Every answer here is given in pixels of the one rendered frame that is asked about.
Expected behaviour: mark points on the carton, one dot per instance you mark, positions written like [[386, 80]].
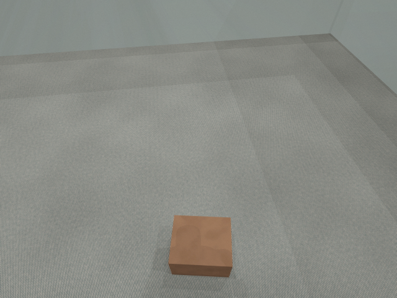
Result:
[[201, 246]]

